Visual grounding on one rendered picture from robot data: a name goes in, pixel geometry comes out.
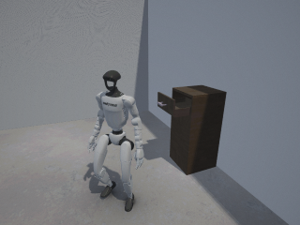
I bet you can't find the robot torso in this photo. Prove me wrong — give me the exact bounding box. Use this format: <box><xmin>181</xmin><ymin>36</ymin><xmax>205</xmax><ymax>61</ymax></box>
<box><xmin>101</xmin><ymin>91</ymin><xmax>128</xmax><ymax>145</ymax></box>

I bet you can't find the left robot hand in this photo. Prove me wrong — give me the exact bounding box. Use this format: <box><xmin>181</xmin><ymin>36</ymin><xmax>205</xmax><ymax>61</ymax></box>
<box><xmin>133</xmin><ymin>148</ymin><xmax>144</xmax><ymax>170</ymax></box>

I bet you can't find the left robot upper arm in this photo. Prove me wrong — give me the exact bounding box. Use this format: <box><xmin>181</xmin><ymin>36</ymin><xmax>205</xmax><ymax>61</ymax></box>
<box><xmin>122</xmin><ymin>96</ymin><xmax>140</xmax><ymax>126</ymax></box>

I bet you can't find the left robot forearm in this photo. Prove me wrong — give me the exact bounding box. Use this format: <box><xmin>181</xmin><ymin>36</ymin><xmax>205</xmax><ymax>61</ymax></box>
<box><xmin>134</xmin><ymin>117</ymin><xmax>143</xmax><ymax>149</ymax></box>

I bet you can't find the handle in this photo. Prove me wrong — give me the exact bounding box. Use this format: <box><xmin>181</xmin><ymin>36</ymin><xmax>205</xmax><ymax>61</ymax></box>
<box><xmin>157</xmin><ymin>101</ymin><xmax>167</xmax><ymax>107</ymax></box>

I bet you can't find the cabinet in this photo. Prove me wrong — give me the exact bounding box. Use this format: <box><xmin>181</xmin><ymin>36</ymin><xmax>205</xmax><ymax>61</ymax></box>
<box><xmin>170</xmin><ymin>85</ymin><xmax>227</xmax><ymax>175</ymax></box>

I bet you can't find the right robot hand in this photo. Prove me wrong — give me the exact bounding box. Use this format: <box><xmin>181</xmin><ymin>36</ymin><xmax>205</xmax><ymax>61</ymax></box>
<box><xmin>87</xmin><ymin>135</ymin><xmax>98</xmax><ymax>154</ymax></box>

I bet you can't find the right robot forearm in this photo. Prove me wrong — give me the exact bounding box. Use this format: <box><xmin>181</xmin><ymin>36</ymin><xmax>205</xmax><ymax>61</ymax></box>
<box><xmin>92</xmin><ymin>115</ymin><xmax>104</xmax><ymax>137</ymax></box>

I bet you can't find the robot left foot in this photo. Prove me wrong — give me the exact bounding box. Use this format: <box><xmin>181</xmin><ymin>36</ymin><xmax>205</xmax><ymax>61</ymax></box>
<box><xmin>125</xmin><ymin>193</ymin><xmax>134</xmax><ymax>212</ymax></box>

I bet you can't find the right robot upper arm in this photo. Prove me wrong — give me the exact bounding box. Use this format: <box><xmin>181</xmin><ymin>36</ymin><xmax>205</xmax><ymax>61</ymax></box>
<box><xmin>96</xmin><ymin>92</ymin><xmax>106</xmax><ymax>118</ymax></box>

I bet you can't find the drawer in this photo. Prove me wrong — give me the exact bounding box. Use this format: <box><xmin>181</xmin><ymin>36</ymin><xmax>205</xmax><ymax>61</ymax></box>
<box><xmin>157</xmin><ymin>92</ymin><xmax>192</xmax><ymax>118</ymax></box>

